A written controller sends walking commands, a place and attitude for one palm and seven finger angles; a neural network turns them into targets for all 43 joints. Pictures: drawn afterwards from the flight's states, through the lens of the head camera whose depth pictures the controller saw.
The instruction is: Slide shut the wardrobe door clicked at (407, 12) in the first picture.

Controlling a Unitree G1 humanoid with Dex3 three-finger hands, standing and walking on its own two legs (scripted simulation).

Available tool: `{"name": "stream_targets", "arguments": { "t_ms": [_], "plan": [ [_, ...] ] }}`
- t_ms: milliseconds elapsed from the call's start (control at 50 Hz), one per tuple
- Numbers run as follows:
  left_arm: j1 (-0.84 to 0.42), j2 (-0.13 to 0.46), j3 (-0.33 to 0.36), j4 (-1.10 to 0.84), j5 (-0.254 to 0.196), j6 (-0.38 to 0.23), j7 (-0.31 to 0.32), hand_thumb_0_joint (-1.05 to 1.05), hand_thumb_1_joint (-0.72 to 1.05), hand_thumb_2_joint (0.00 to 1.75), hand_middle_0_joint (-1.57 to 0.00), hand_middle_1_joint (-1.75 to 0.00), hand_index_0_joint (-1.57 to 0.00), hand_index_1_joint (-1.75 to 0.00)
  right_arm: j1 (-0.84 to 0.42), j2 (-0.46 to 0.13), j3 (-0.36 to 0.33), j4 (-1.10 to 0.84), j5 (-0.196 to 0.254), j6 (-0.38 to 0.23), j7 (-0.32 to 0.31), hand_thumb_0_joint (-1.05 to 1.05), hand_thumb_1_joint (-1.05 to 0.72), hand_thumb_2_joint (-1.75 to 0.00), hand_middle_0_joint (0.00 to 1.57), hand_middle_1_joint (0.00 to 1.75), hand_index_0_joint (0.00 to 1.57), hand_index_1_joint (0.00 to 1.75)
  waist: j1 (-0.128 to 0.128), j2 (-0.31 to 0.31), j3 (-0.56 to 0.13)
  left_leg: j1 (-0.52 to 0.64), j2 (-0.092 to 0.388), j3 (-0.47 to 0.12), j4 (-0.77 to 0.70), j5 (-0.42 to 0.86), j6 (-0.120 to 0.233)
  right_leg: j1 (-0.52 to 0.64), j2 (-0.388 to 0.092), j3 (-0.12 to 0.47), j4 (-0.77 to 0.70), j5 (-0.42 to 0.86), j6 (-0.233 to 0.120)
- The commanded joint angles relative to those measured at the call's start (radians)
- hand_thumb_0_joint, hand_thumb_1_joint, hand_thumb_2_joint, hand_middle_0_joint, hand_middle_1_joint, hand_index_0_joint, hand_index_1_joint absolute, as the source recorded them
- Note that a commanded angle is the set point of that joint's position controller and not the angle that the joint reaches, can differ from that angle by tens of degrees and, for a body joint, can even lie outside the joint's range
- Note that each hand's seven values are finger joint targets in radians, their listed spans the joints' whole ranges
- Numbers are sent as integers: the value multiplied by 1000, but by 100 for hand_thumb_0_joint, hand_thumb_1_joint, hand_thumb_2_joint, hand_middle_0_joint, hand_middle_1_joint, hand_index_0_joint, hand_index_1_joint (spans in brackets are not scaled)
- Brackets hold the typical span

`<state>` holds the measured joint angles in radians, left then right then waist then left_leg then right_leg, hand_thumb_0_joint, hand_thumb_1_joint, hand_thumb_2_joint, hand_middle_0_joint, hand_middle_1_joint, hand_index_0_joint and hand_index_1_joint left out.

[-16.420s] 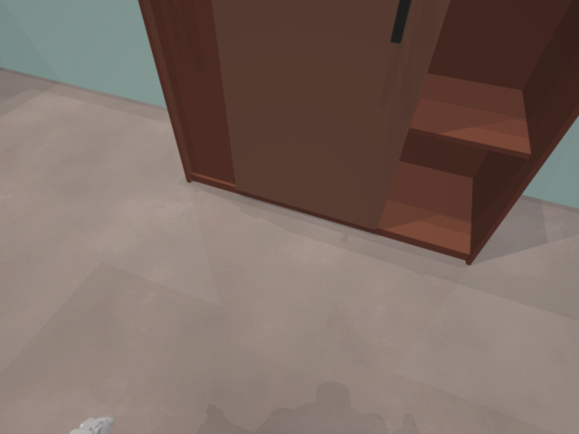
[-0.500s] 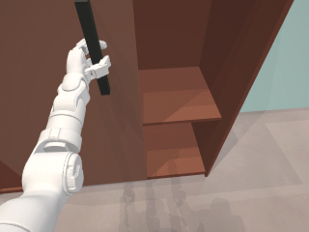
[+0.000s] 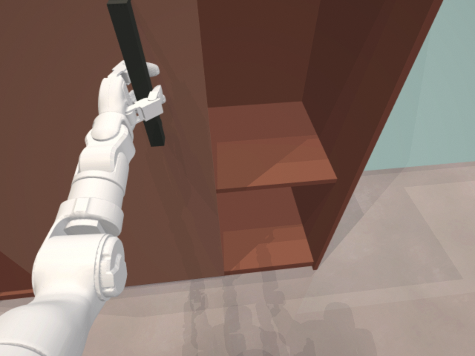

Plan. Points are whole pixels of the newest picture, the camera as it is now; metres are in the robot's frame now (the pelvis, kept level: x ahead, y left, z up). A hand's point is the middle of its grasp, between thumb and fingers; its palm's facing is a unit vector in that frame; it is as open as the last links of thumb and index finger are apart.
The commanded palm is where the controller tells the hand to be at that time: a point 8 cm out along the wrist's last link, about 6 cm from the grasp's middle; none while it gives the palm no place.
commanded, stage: grip the handle and tug to test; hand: left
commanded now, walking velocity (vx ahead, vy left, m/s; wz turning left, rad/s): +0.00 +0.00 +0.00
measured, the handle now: (143, 78) +0.53 +0.15 +0.22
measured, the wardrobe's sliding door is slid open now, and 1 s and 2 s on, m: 0.40 0.40 0.39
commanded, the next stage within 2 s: tug the door sideways, standing still in 0.24 s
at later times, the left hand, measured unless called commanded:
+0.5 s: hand (155, 101) +0.48 +0.12 +0.21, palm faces +0.10 -0.99 +0.01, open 5.9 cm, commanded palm +0.46 +0.16 +0.20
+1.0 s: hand (159, 102) +0.48 +0.12 +0.20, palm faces +0.18 -0.98 -0.06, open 6.1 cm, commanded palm +0.46 +0.11 +0.20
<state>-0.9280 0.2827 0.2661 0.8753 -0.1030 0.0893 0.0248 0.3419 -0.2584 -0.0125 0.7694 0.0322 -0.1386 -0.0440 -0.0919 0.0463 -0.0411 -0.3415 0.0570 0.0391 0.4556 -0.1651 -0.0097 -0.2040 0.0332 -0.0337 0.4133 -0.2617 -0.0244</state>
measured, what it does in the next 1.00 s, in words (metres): stands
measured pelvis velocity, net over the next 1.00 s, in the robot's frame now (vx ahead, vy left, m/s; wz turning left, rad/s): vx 0.00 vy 0.00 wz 0.07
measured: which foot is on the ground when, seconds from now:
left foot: down 0.00-1.00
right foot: down 0.00-1.00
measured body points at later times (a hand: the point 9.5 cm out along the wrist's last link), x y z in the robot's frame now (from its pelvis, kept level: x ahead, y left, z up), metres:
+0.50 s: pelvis +0.03 +0.00 +0.00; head +0.03 -0.01 +0.45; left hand +0.46 +0.18 +0.21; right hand +0.14 -0.26 -0.11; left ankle +0.04 +0.13 -0.74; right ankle -0.03 -0.10 -0.74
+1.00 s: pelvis +0.00 +0.00 +0.00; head +0.03 -0.01 +0.45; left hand +0.46 +0.17 +0.21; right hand +0.08 -0.24 -0.14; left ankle +0.04 +0.13 -0.74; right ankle -0.03 -0.10 -0.74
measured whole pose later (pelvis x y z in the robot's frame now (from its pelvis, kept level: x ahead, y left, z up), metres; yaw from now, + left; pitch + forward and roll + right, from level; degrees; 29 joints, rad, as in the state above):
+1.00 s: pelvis +0.00 +0.00 +0.00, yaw +4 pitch +4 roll -1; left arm -1.01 0.18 0.09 0.85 -0.13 0.12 0.21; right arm 0.33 -0.23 -0.02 0.86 0.03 -0.22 -0.01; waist -0.03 0.05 -0.02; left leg -0.39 0.02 -0.02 0.50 -0.18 -0.01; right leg -0.23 0.00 -0.09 0.47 -0.30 -0.02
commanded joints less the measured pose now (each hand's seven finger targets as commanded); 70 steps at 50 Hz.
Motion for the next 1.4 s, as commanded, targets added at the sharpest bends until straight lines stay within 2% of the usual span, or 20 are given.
{"name": "stream_targets", "arguments": {
  "t_ms": [0, 60, 80, 100, 180, 240, 300, 320, 380, 460, 500, 640, 680, 840, 1140, 1200, 1320, 1340, 1360, 1380],
  "plan": [
    [-455, 186, 14, -238, -19, -53, 0, 0, 90, 90, -45, -140, -45, -140, -15, -132, -43, -114, 9, -33, -14, 0, -90, -90, 20, 30, 20, 30, 19, -78, -290, 240, -62, -8, -12, 158, 50, -9, 23, 15, -64, 299, 16],
    [-420, 202, 30, -275, -19, -36, 5, 0, 90, 90, -45, -140, -45, -140, -22, -135, -45, -118, 9, -27, -14, 0, -90, -90, 20, 30, 20, 30, 31, -60, -306, 257, -63, -6, -11, 183, 49, 6, 24, 12, -62, 315, 13],
    [-408, 170, 6, -304, -24, -30, 3, 0, 90, 90, -45, -140, -45, -140, -33, -130, -43, -129, 12, -27, -12, 0, -90, -90, 20, 30, 20, 30, 34, -47, -311, 262, -63, -6, -14, 192, 48, 7, 23, 13, -61, 325, 13],
    [-389, 161, 9, -317, -28, -25, 3, 0, 90, 90, -45, -140, -45, -140, -35, -128, -45, -130, 12, -26, -13, 0, -90, -90, 20, 30, 20, 30, 36, -77, -316, 269, -61, -7, -9, 215, 49, 17, 25, 9, -56, 350, 13],
    [-293, 160, 22, -416, -37, 8, 4, 0, 90, 90, -45, -140, -45, -140, -63, -126, -46, -150, 15, -18, -12, 0, -90, -90, 20, 30, 20, 30, 64, -70, -351, 294, -62, 0, -9, 283, 48, 64, 24, 7, -48, 429, 11],
    [-254, 117, -12, -494, -41, 43, 3, 0, 90, 90, -45, -140, -45, -140, -90, -119, -44, -163, 20, -8, -13, 0, -90, -90, 20, 30, 20, 30, 66, -60, -344, 313, -63, 7, -4, 331, 49, 75, 24, 7, -43, 489, 12],
    [-209, 134, 13, -521, -45, 85, 9, 0, 90, 90, -45, -140, -45, -140, -103, -121, -42, -165, 17, 8, -18, 0, -90, -90, 20, 30, 20, 30, 75, -83, -340, 312, -62, 8, -3, 361, 49, 95, 22, 4, -39, 531, 13],
    [-216, 130, 4, -541, -44, 96, 9, 0, 90, 90, -45, -140, -45, -140, -108, -120, -41, -166, 17, 13, -20, 0, -90, -90, 20, 30, 20, 30, 73, -79, -340, 316, -61, 8, -5, 375, 48, 100, 20, 4, -36, 544, 13],
    [-416, 79, -56, -475, -33, 124, 31, 0, 90, 90, -45, -140, -45, -140, -93, -120, -41, -124, 14, 22, -28, 0, -90, -90, 20, 30, 20, 30, 6, -61, -258, 312, -61, 1, 12, 322, 50, -1, 21, 6, -55, 481, 19],
    [-455, 3, -99, -439, -22, 129, 59, 0, 90, 90, -45, -140, -45, -140, -77, -113, -42, -102, 2, 20, -23, 0, -90, -90, 20, 30, 20, 30, 4, -32, -301, 346, -66, -15, 33, 359, 45, -21, 21, 4, -40, 478, 11],
    [-507, -37, -125, -439, -23, 112, 67, 0, 90, 90, -45, -140, -45, -140, -75, -108, -44, -96, 1, 12, -20, 0, -90, -90, 20, 30, 20, 30, -10, -43, -335, 371, -64, -25, 39, 374, 43, -33, 19, 2, -28, 482, 11],
    [-593, -146, -213, -365, -26, 50, 67, 0, 90, 90, -45, -140, -45, -140, -67, -101, -43, -75, 2, -18, -6, 0, -90, -90, 20, 30, 20, 30, -31, -65, -335, 380, -65, -46, 47, 339, 39, -79, 20, -3, -16, 433, 10],
    [-638, -160, -230, -371, -27, 27, 71, 0, 90, 90, -45, -140, -45, -140, -66, -102, -42, -70, 2, -32, 0, 0, -90, -90, 20, 30, 20, 30, -37, -34, -338, 383, -67, -49, 46, 317, 37, -94, 20, 0, -17, 409, 9],
    [-722, -265, -312, -326, -32, -34, 86, 0, 90, 90, -45, -140, -45, -140, -34, -97, -45, -33, 4, -96, 17, 0, -90, -90, 20, 30, 20, 30, -64, -20, -349, 408, -60, -77, 50, 253, 26, -176, 30, -8, -13, 301, 7],
    [-809, -271, -320, -248, -32, -97, 101, 0, 90, 90, -45, -140, -45, -140, 21, -104, -49, 19, -1, -177, 35, 0, -90, -90, 20, 30, 20, 30, -85, 12, -357, 406, -56, -96, 44, 181, 16, -240, 38, -13, -8, 203, 6],
    [-800, -276, -321, -218, -35, -103, 103, 0, 90, 90, -45, -140, -45, -140, 26, -109, -48, 20, -1, -184, 38, 0, -90, -90, 20, 30, 20, 30, -86, -26, -338, 379, -54, -101, 33, 142, 14, -241, 38, -15, -9, 176, 7],
    [-829, -271, -319, -216, -30, -119, 111, 0, 90, 90, -45, -140, -45, -140, 31, -109, -49, 21, -1, -195, 42, 0, -90, -90, 20, 30, 20, 30, -90, 7, -344, 389, -54, -100, 41, 145, 13, -258, 38, -12, -4, 174, 6],
    [-837, -288, -333, -270, -33, -123, 109, 0, 90, 90, -45, -140, -45, -140, 24, -107, -49, 9, 1, -200, 46, 0, -90, -90, 20, 30, 20, 30, -82, 20, -381, 410, -53, -103, 40, 155, 11, -251, 38, -14, 3, 177, 6],
    [-733, 280, -36, -288, 37, -193, 111, 0, 90, 90, -45, -140, -45, -140, -7, -171, -38, -36, 1, -153, 18, 0, -90, -90, 20, 30, 20, 30, 37, -27, -342, 287, 11, -83, 24, 72, 40, -165, -27, 31, -17, 68, 24],
    [-639, 169, -124, -199, 40, -208, 84, 0, 90, 90, -45, -140, -45, -140, -36, -171, -43, -30, -14, -116, 3, 0, -90, -90, 20, 30, 20, 30, 24, -79, -303, 229, 22, -61, 25, 42, 52, -157, -32, 9, -8, 44, 38]
  ]
}}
